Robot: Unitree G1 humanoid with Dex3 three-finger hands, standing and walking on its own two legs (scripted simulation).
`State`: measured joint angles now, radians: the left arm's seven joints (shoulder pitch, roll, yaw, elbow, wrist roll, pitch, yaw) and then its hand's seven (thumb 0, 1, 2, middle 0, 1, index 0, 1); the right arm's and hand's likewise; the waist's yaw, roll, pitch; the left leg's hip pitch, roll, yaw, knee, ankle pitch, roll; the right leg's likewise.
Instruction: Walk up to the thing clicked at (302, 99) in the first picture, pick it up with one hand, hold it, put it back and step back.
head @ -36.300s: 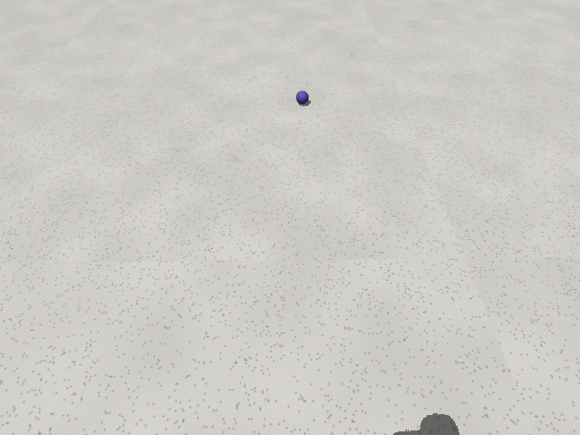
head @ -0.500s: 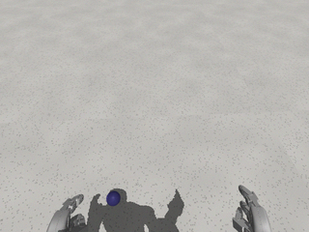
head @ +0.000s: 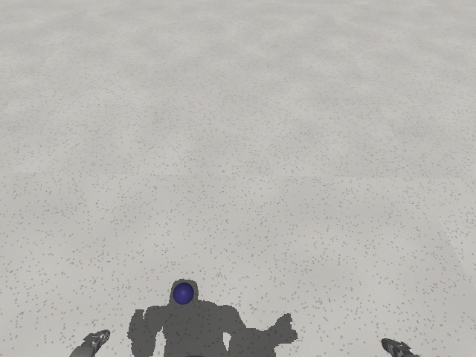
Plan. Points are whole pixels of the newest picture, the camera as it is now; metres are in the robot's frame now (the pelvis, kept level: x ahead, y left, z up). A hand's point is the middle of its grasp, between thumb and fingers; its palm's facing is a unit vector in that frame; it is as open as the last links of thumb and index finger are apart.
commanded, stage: stand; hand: left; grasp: from above
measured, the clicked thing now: (183, 293) +0.44 +0.23 -0.70
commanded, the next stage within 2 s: none
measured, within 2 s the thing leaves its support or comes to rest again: neither
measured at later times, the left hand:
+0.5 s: hand out of the picture +0.02 +0.24 -0.13, palm faces +0.05 -0.94 -0.32, open 7.4 cm
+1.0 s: hand out of the picture +0.04 +0.22 -0.13, palm faces +0.03 -0.94 -0.33, open 7.4 cm
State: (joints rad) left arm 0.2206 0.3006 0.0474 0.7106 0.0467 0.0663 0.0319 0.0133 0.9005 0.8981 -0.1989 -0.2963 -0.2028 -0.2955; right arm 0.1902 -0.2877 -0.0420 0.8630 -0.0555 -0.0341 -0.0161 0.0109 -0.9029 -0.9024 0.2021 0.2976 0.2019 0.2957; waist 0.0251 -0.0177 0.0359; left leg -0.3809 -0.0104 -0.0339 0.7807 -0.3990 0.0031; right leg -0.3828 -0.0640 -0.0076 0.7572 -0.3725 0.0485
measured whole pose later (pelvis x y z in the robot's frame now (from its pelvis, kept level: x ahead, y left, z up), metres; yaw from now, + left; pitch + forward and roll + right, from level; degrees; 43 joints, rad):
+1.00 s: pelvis -0.01 -0.02 +0.04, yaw +0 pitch -5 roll +0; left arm 0.15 0.30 0.03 1.14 0.02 0.00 0.01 0.01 0.90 0.90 -0.20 -0.30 -0.20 -0.30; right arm 0.17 -0.31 -0.02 1.12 -0.02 0.00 -0.02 0.01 -0.91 -0.90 0.20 0.30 0.20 0.30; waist 0.01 0.02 0.08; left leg -0.10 0.01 -0.05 0.37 -0.19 -0.03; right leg -0.11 -0.04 -0.03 0.37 -0.18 0.03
